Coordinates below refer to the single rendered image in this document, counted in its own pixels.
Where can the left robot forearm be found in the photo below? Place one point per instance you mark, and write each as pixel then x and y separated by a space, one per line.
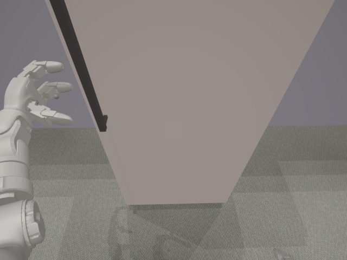
pixel 15 129

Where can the fridge door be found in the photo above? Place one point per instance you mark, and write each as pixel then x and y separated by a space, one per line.
pixel 189 86

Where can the robot left upper arm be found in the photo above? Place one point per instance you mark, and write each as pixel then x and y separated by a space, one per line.
pixel 21 228

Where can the handle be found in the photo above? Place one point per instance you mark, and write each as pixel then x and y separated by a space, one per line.
pixel 65 23

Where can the robot right hand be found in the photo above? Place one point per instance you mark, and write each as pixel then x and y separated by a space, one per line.
pixel 280 255

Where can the robot left hand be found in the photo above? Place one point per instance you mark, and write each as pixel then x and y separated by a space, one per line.
pixel 21 93

